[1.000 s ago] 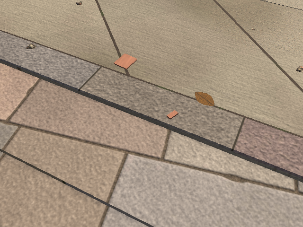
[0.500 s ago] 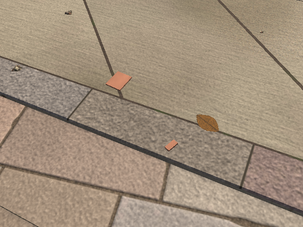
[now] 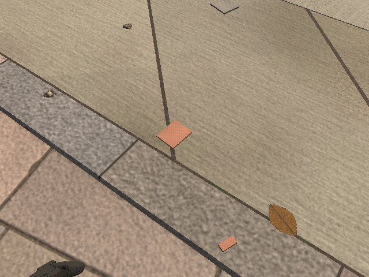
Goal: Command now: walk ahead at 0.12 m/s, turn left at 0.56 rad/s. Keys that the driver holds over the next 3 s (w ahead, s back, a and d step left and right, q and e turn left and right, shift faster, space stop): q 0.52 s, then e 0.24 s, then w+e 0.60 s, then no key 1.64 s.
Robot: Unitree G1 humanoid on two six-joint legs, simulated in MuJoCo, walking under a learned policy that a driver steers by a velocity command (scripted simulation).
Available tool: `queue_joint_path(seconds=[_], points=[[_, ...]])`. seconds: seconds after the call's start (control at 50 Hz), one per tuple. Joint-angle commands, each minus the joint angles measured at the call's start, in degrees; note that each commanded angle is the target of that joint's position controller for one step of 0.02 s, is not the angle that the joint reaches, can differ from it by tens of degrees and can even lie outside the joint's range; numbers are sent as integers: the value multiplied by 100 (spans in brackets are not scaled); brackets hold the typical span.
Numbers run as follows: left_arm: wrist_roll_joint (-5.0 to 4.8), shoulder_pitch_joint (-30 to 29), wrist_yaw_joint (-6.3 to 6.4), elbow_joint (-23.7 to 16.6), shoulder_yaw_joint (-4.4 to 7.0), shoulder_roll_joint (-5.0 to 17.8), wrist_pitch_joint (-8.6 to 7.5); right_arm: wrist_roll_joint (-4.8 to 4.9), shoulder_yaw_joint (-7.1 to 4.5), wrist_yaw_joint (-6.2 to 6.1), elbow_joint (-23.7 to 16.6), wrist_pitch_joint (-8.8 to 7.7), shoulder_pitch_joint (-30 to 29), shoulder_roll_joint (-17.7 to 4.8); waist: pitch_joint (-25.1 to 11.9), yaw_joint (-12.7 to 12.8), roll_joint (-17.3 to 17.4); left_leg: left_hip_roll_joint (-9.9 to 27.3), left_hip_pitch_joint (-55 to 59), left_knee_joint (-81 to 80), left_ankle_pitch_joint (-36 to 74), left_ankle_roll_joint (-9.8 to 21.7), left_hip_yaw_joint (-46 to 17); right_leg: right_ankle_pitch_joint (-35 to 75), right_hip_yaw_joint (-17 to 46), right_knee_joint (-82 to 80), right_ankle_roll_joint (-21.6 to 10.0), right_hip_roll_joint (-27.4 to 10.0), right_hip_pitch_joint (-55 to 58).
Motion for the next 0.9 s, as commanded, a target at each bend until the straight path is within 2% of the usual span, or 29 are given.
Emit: queue_joint_path(seconds=[0.02,0.04,0.06,0.08,0.1,0.12,0.14,0.16,0.2,0.26,0.3,0.38,0.42,0.44,0.46,0.48,0.5,0.52,0.54,0.56,0.58,0.64,0.68,0.72,0.76,0.82,0.86,0.88,0.9], points=[[-28,540,-27,-230,284,600,-84,36,-158,-60,-524,46,-429,-649,-976,495,946,1001,-48,-95,303,597,-1278,600,-272,-1131,-125,249,1653],[35,682,-14,-205,356,761,-118,27,-91,-57,-512,45,-274,-391,-956,482,711,721,-217,504,-295,323,-1100,868,-20,-1660,-341,-216,2067],[138,607,39,-357,413,1100,-82,-88,27,-47,-462,56,236,35,-1110,184,-538,112,-805,2078,-2254,-37,-280,1711,1289,-1856,-860,-1653,2652],[329,552,21,-344,461,1290,-2,-66,-27,-30,-640,-2,587,-251,-1079,-110,-1723,-10,-1711,3069,-2848,-239,166,1572,2890,-2356,-1743,-2393,2589],[268,398,39,-431,435,1033,10,-19,-129,-42,-544,-9,561,-675,-971,-15,-1419,401,-1898,3891,-2416,-392,142,788,2907,-2391,-2000,-2302,2481],[179,233,66,-448,346,657,46,38,-204,-77,-432,68,338,-883,-694,123,-814,558,-1958,4147,-1900,-517,187,266,1929,-2289,-1789,-1843,2282],[127,125,85,-461,312,549,85,33,-212,-123,-372,160,260,-813,-618,131,-593,628,-1920,4229,-1626,-612,310,114,1351,-2244,-1566,-1491,2164],[74,68,109,-419,321,595,112,6,-184,-138,-422,213,192,-685,-506,153,-623,678,-1922,4147,-1397,-684,418,363,959,-2247,-1520,-1323,2078],[97,239,166,-313,340,612,150,7,-110,-112,-520,237,4,-427,-524,278,-664,686,-1663,3731,-1187,-754,684,990,346,-2263,-1549,-1137,2085],[77,421,202,-170,409,700,215,5,-15,-52,-683,215,-278,-213,-769,451,-792,817,-1378,2801,-1201,-762,826,1371,37,-2190,-1712,-1302,2488],[50,377,187,-120,470,826,235,-6,8,9,-747,218,-363,-204,-873,491,-859,886,-973,2234,-1142,-688,919,1437,-77,-2197,-1773,-1457,2469],[-48,306,113,-7,539,968,223,-11,-51,128,-801,259,-268,-357,-908,437,-945,896,-359,1380,-1104,-415,1105,1721,-174,-2030,-1755,-1728,2491],[-149,206,111,60,568,1016,242,-4,-78,182,-733,260,-27,-321,-868,249,-862,779,160,351,-531,-164,1300,1565,-402,-1726,-1529,-1658,2379],[-185,331,113,155,564,949,257,-9,-123,182,-657,257,163,-386,-859,190,-749,648,651,-231,-153,17,1321,1219,-622,-1425,-1274,-1501,2138],[-139,581,91,274,534,775,259,-26,-218,141,-641,249,345,-649,-812,189,-127,947,1373,-721,587,277,679,416,-1039,-691,-820,-1204,1437],[141,510,58,-23,403,389,243,-71,-397,25,-788,240,328,-1440,-668,391,1839,2544,2047,-899,2178,1183,-1643,-1906,-1656,935,-123,-252,-347],[132,-206,119,-180,469,634,208,-271,-330,44,-865,119,454,-1255,-798,-150,1523,2964,1652,-1058,2350,1922,-2150,-2703,-662,2152,-45,92,-740],[16,-194,118,-143,525,754,223,-307,-243,37,-837,7,251,-1061,-742,10,1074,2726,1543,-1046,2195,1764,-1670,-2327,-360,2620,-93,-18,-803],[-26,54,124,34,541,752,258,-216,-176,11,-852,-52,-143,-831,-716,237,786,2404,1518,-949,2032,1404,-1132,-1834,-325,2665,-114,-103,-817],[1,188,152,173,549,726,289,-111,-88,-14,-886,-58,-387,-574,-780,297,680,2200,1568,-889,1952,1146,-830,-1497,-330,2563,-70,-175,-811],[28,289,155,254,545,696,312,-83,9,-41,-870,-62,-514,-383,-849,353,754,2058,1443,-860,2273,1073,-560,-1188,-386,2607,-2,-190,-547],[-76,541,60,452,425,392,326,-248,199,-45,-710,-94,-617,11,-970,465,807,1734,1154,-887,2315,967,115,-658,-486,1778,101,-262,383],[-73,368,-6,459,312,210,326,-298,207,-46,-580,-98,-566,-8,-802,301,889,1689,983,-979,1674,930,247,-613,-550,719,87,-323,963],[-90,198,-41,376,321,393,337,-317,134,-38,-435,-74,-426,-290,-582,139,956,1893,922,-1056,1113,1080,15,-911,-642,247,39,-289,1194],[-145,187,-43,324,380,656,340,-254,49,-45,-367,-24,-437,-553,-357,97,917,2095,980,-999,866,1183,-242,-1172,-725,30,-42,-211,1076],[-147,349,-37,360,340,582,308,-89,-45,-101,-281,19,-317,-773,-227,83,788,2210,926,-1328,-1621,1127,-564,-1097,-1023,-340,-345,-46,1089],[-154,646,-72,489,331,485,246,-20,-50,-120,-243,-27,-358,-715,-61,245,703,2196,593,-1363,-2641,988,-594,-1203,-1100,-766,-713,10,1448],[-176,952,-88,622,344,467,207,-19,-30,-112,-249,-65,-478,-599,-36,408,613,2066,316,-1165,-2688,846,-408,-1196,-1017,-1094,-958,18,1853],[-180,1421,-94,805,383,550,158,-29,8,-93,-335,-121,-758,-380,-40,605,294,1780,-205,-473,-2393,618,17,-1284,-531,-1421,-1251,-217,2414]])
Next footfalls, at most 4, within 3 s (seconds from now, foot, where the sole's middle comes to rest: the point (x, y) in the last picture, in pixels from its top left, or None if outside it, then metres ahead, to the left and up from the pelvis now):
0.06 right None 0.16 -0.14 -0.77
0.46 left None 0.07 0.09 -0.77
0.90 right None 0.10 -0.12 -0.77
1.28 left None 0.32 0.16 -0.77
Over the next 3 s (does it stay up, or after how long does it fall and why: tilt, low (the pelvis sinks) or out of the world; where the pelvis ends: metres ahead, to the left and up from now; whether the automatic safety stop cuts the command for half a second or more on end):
stays up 0.37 0.06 0.02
